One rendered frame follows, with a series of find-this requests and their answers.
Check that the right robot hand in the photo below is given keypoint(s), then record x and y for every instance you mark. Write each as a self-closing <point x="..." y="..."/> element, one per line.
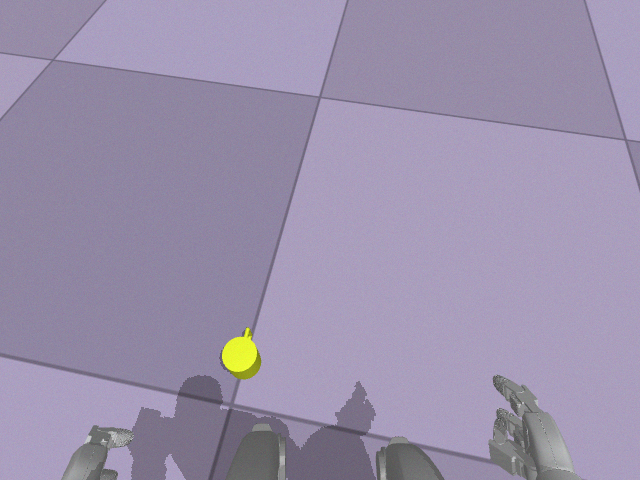
<point x="538" y="444"/>

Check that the left robot hand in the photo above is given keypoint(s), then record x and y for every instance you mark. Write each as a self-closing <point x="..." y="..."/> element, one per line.
<point x="88" y="461"/>

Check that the mug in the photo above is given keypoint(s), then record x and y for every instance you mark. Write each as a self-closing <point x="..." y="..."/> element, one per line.
<point x="241" y="357"/>

